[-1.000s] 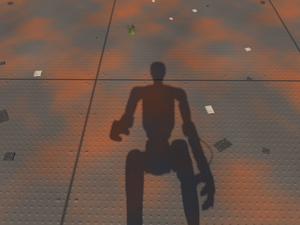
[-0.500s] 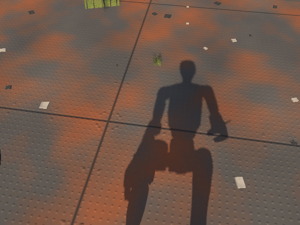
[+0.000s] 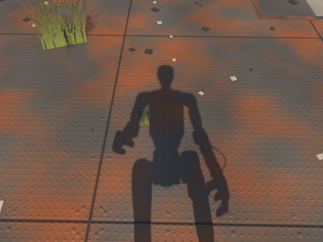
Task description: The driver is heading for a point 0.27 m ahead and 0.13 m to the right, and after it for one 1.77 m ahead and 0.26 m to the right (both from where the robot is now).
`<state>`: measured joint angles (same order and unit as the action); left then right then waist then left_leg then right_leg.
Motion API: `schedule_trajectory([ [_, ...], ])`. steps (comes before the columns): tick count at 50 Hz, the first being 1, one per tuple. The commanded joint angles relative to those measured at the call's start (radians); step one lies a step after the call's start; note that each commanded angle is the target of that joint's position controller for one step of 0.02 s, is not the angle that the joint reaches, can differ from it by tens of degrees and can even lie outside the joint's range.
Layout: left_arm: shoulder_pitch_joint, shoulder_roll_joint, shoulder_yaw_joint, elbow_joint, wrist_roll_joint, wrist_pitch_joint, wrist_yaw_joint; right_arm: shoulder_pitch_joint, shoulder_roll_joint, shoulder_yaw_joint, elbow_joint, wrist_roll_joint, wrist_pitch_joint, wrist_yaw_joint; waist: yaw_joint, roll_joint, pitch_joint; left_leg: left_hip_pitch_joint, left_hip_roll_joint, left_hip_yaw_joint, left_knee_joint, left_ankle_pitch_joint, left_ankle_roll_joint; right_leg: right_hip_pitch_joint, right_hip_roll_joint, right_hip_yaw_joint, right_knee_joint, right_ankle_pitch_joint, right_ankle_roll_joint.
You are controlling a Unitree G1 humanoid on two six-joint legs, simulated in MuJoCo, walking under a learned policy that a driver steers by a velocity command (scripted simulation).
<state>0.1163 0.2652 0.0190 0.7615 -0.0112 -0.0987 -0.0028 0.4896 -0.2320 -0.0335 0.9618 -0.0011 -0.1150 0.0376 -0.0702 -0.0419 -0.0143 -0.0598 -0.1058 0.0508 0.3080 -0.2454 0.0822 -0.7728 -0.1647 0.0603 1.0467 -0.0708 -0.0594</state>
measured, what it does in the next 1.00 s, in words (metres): walks ahead, turning right: right foot, then left foot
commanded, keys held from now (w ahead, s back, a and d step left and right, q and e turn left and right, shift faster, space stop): w+e+shift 0.44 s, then w+shift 0.56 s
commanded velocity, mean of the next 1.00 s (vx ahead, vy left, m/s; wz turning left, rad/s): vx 1.00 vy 0.00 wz -0.44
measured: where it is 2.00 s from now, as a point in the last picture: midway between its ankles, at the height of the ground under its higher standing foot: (213, 54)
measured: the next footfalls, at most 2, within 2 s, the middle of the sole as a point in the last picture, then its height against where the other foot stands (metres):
right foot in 0.24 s outside the picture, level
left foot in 0.68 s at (165, 166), level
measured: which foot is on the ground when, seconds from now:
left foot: down 0.00-0.22, up 0.24-0.66, down 0.68-1.00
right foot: up 0.00-0.22, down 0.24-0.68, up 0.70-1.00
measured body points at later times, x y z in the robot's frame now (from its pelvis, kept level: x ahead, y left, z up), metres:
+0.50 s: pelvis +0.48 -0.07 +0.00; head +0.48 -0.08 +0.45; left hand +0.55 +0.18 -0.13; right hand +0.63 -0.37 -0.05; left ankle +0.69 +0.08 -0.66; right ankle +0.43 -0.11 -0.74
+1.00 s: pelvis +0.93 -0.17 +0.00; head +0.94 -0.18 +0.45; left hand +1.25 -0.09 -0.06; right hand +0.74 -0.36 -0.13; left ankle +0.88 -0.04 -0.74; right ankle +1.03 -0.40 -0.66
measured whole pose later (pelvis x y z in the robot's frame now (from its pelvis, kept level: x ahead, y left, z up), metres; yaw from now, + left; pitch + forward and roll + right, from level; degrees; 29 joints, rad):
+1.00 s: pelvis +0.93 -0.17 +0.00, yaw -27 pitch +0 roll +2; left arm 0.05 0.26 0.02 0.66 0.00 -0.10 -0.03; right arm 0.58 -0.24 -0.04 0.88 0.01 -0.11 0.02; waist -0.11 -0.05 0.00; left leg 0.03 -0.09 0.00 0.26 -0.30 0.05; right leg -0.79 -0.12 0.04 0.90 -0.02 -0.06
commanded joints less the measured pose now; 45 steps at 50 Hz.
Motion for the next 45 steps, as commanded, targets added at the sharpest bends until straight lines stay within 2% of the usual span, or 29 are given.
schedule_trajectory([
  [1, -0.065, 0.030, 0.000, -0.058, 0.001, -0.012, -0.010, -0.097, -0.122, -0.013, -0.088, 0.002, -0.030, -0.021, 0.040, 0.055, 0.141, -0.198, 0.221, -0.099, -0.234, 0.204, 0.110, 0.047, 0.010, -0.061, -0.216, 0.264, 0.014],
  [5, -0.193, 0.015, -0.005, -0.107, -0.030, -0.023, -0.046, 0.008, -0.152, -0.011, -0.049, 0.001, -0.028, -0.037, -0.013, 0.060, 0.177, -0.014, 0.265, 0.017, -0.265, 0.313, 0.045, 0.075, 0.084, -0.078, -0.431, 0.393, -0.023],
  [7, -0.229, 0.038, 0.007, -0.136, -0.033, -0.032, -0.071, 0.009, -0.162, -0.010, -0.049, -0.010, -0.008, -0.044, -0.001, 0.073, 0.168, 0.136, 0.279, 0.066, -0.204, 0.577, 0.000, 0.070, 0.140, -0.126, -0.502, 0.344, -0.048],
  [8, -0.228, 0.056, 0.017, -0.148, -0.036, -0.035, -0.081, 0.005, -0.187, -0.014, -0.057, -0.022, 0.002, -0.050, 0.015, 0.103, 0.125, 0.198, 0.290, 0.082, -0.144, 0.810, -0.018, 0.114, 0.183, -0.168, -0.497, 0.301, -0.059],
  [10, -0.101, 0.111, 0.045, -0.142, -0.038, -0.020, -0.086, -0.022, -0.235, -0.029, -0.078, -0.050, 0.027, -0.070, 0.113, 0.194, 0.011, 0.292, 0.320, 0.105, 0.105, 1.340, -0.040, 0.251, 0.263, -0.232, -0.427, 0.136, -0.088],
  [11, 0.122, 0.163, 0.072, -0.088, -0.038, -0.003, -0.078, -0.081, -0.252, -0.035, -0.098, -0.061, 0.041, -0.076, 0.224, 0.233, -0.091, 0.260, 0.331, 0.100, 0.345, 1.472, -0.037, 0.449, 0.273, -0.211, -0.385, 0.068, -0.120],
  [12, 0.379, 0.218, 0.098, -0.024, -0.030, 0.013, -0.063, -0.167, -0.260, -0.038, -0.134, -0.053, 0.046, -0.078, 0.354, 0.186, -0.175, 0.046, 0.295, 0.108, 0.688, 1.364, -0.046, 0.779, 0.232, -0.110, -0.444, 0.070, -0.154],
  [13, 0.419, 0.274, 0.104, 0.003, -0.020, 0.027, -0.051, -0.052, -0.069, 0.012, -0.164, -0.075, 0.015, -0.052, 0.212, -0.214, -0.234, -0.410, 0.122, 0.037, 1.098, 0.106, -0.076, 1.131, 0.068, 0.211, -0.367, -0.118, -0.263],
  [14, 0.401, 0.241, 0.101, -0.027, 0.001, 0.017, -0.047, -0.026, -0.059, 0.033, -0.217, 0.006, -0.044, -0.023, 0.171, -0.294, -0.388, -0.722, 0.003, -0.162, 1.318, -0.272, -0.073, 1.327, -0.118, 0.831, -0.670, -0.601, -0.449],
  [15, 0.414, 0.169, 0.094, -0.017, 0.012, 0.009, -0.035, -0.192, -0.169, 0.009, -0.250, 0.034, -0.079, -0.018, 0.230, -0.126, -0.266, -0.776, 0.071, -0.222, 1.261, -0.158, -0.002, 1.243, -0.076, 0.824, -0.795, -0.609, -0.341],
  [16, 0.355, 0.140, 0.081, -0.025, 0.019, -0.002, -0.040, -0.277, -0.163, 0.011, -0.295, 0.039, -0.093, -0.020, 0.179, 0.011, -0.151, -0.769, 0.106, -0.218, 1.172, -0.095, 0.016, 1.078, -0.049, 0.727, -0.806, -0.484, -0.300],
  [17, 0.292, 0.120, 0.073, -0.040, 0.016, -0.011, -0.051, -0.308, -0.137, 0.013, -0.297, 0.014, -0.095, -0.027, 0.120, 0.144, -0.069, -0.715, 0.130, -0.212, 1.097, -0.076, 0.012, 0.890, -0.008, 0.643, -0.817, -0.350, -0.289],
  [19, 0.190, 0.103, 0.066, -0.069, 0.013, -0.009, -0.043, -0.247, -0.128, 0.003, -0.292, -0.008, -0.070, -0.030, 0.022, 0.125, 0.004, -0.604, 0.175, -0.214, 0.985, -0.062, -0.032, 0.646, 0.083, 0.491, -0.843, -0.214, -0.286],
  [21, 0.181, 0.088, 0.061, -0.070, -0.012, -0.001, -0.029, -0.257, -0.128, -0.003, -0.311, -0.017, -0.045, -0.037, -0.002, 0.089, 0.058, -0.572, 0.201, -0.176, 0.854, -0.065, -0.078, 0.496, 0.124, 0.400, -0.855, -0.161, -0.276],
  [24, 0.212, 0.101, 0.062, -0.064, -0.014, 0.000, 0.006, -0.449, -0.084, 0.013, -0.391, -0.035, -0.040, -0.041, 0.065, 0.038, 0.127, -0.465, 0.180, -0.088, 0.536, 0.231, -0.123, 0.295, 0.193, 0.258, -0.865, -0.024, -0.241],
  [26, 0.279, 0.098, 0.063, -0.039, -0.017, 0.000, 0.008, -0.526, -0.052, 0.021, -0.417, -0.028, -0.043, -0.036, 0.133, 0.004, 0.105, -0.315, 0.146, -0.055, 0.365, 0.463, -0.125, 0.242, 0.200, 0.224, -0.867, -0.055, -0.195],
  [29, 0.347, 0.104, 0.066, -0.006, -0.032, -0.004, 0.004, -0.601, -0.104, -0.003, -0.454, 0.009, -0.044, -0.037, 0.185, -0.035, 0.102, -0.348, 0.137, -0.092, 0.214, 0.482, -0.116, 0.447, 0.138, 0.283, -0.827, -0.091, -0.173],
  [31, 0.375, 0.104, 0.068, 0.022, -0.026, 0.010, 0.012, -0.615, -0.136, -0.019, -0.468, 0.021, -0.048, -0.032, 0.180, -0.045, 0.101, -0.414, 0.133, -0.095, 0.156, 0.405, -0.089, 0.644, 0.084, 0.308, -0.756, 0.065, -0.156],
  [33, 0.359, 0.136, 0.077, 0.028, -0.002, 0.027, 0.011, -0.459, -0.195, -0.054, -0.445, 0.028, -0.054, -0.033, 0.085, -0.074, -0.007, -0.292, 0.088, -0.051, 0.173, 0.269, -0.033, 0.783, 0.063, 0.286, -0.569, 0.543, -0.125],
  [34, 0.294, 0.161, 0.077, 0.008, 0.024, 0.033, 0.002, -0.271, -0.225, -0.071, -0.417, 0.039, -0.047, -0.041, -0.035, -0.101, -0.129, -0.089, 0.115, -0.052, 0.219, 0.236, 0.008, 0.749, 0.078, 0.250, -0.365, 0.700, -0.098],
  [35, 0.233, 0.106, 0.055, -0.034, 0.051, 0.028, -0.004, 0.008, -0.263, -0.075, -0.371, 0.027, -0.033, -0.053, -0.148, -0.030, -0.319, 0.287, 0.262, -0.225, 0.320, 0.075, 0.053, 0.521, 0.120, 0.213, -0.010, 0.527, -0.082],
  [36, 0.481, -0.043, 0.011, -0.027, -0.013, 0.007, -0.018, 0.054, -0.337, -0.091, -0.299, 0.008, -0.031, -0.024, 0.003, 0.520, -0.483, 0.629, 0.504, -0.846, 0.105, -0.360, 0.249, 0.138, 0.296, 0.147, 0.367, -0.381, -0.015],
  [37, 0.414, 0.042, 0.012, -0.004, -0.049, 0.004, -0.008, 0.072, -0.205, -0.069, -0.299, 0.009, -0.029, -0.021, -0.060, 0.421, -0.372, 0.588, 0.486, -0.989, -0.020, -0.594, 0.199, -0.019, 0.219, 0.147, 0.416, -0.381, -0.039],
  [38, 0.217, 0.105, 0.024, -0.045, -0.043, -0.003, -0.008, 0.011, -0.144, -0.057, -0.291, 0.007, -0.019, -0.030, -0.093, 0.240, -0.173, 0.436, 0.441, -0.793, -0.025, -0.456, 0.153, -0.071, 0.176, 0.110, 0.404, -0.323, -0.052],
  [39, 0.095, 0.088, 0.018, -0.080, -0.021, -0.013, -0.007, -0.023, -0.157, -0.055, -0.281, -0.007, -0.011, -0.024, -0.077, 0.037, -0.067, 0.271, 0.388, -0.657, -0.033, -0.253, 0.130, -0.038, 0.151, 0.077, 0.354, -0.282, -0.053],
  [40, 0.051, 0.065, 0.018, -0.102, -0.006, -0.023, -0.011, -0.055, -0.150, -0.052, -0.270, -0.017, -0.013, -0.014, -0.034, 0.013, 0.000, 0.156, 0.353, -0.576, -0.045, -0.139, 0.141, -0.030, 0.129, 0.072, 0.291, -0.254, -0.053],
  [41, 0.073, 0.047, 0.020, -0.103, -0.009, -0.021, -0.017, -0.084, -0.107, -0.037, -0.260, -0.027, -0.017, -0.008, 0.021, 0.049, 0.009, 0.079, 0.319, -0.509, -0.070, -0.098, 0.137, 0.018, 0.092, 0.076, 0.243, -0.230, -0.054],
  [43, 0.112, 0.024, 0.016, -0.091, -0.019, -0.005, -0.017, -0.109, -0.065, -0.023, -0.243, -0.002, -0.019, 0.007, 0.070, 0.097, 0.030, 0.001, 0.289, -0.434, -0.110, -0.046, 0.141, 0.040, 0.063, 0.054, 0.174, -0.219, -0.045],
  [45, 0.071, 0.011, 0.008, -0.111, -0.005, 0.000, -0.019, -0.106, -0.091, -0.026, -0.224, 0.017, -0.022, 0.004, 0.086, 0.084, 0.086, -0.063, 0.299, -0.391, -0.149, 0.030, 0.153, -0.020, 0.029, 0.035, 0.092, -0.164, -0.024],
])
Velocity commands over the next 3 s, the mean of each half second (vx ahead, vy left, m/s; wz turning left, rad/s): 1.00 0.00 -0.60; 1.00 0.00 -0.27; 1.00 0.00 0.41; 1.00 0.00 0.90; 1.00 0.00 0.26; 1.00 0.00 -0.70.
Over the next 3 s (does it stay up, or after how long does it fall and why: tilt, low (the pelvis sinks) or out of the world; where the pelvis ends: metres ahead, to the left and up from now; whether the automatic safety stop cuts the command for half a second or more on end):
stays up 2.67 -0.22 -0.04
